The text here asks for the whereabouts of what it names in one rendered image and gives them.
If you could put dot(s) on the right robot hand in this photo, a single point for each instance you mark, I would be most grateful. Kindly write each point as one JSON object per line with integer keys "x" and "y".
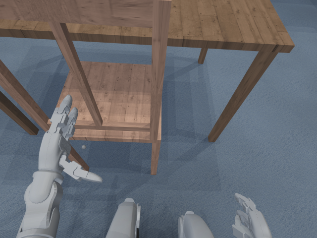
{"x": 255, "y": 223}

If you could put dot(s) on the left robot hand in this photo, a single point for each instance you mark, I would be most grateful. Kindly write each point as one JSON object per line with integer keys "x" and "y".
{"x": 56, "y": 141}

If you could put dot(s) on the right robot thigh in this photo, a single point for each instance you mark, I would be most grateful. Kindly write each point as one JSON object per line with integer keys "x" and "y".
{"x": 193, "y": 226}

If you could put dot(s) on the chair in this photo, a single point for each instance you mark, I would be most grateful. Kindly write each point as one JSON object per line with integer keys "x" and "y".
{"x": 118, "y": 102}

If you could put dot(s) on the left robot forearm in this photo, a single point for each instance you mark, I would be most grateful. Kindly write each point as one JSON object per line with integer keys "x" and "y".
{"x": 42, "y": 198}

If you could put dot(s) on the table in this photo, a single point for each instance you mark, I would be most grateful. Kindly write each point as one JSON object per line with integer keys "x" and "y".
{"x": 246, "y": 25}

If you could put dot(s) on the left robot thigh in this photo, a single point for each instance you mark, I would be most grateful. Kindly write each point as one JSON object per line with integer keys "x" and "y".
{"x": 126, "y": 221}

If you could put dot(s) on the robot thigh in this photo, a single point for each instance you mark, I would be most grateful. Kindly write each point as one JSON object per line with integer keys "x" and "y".
{"x": 126, "y": 221}
{"x": 193, "y": 226}

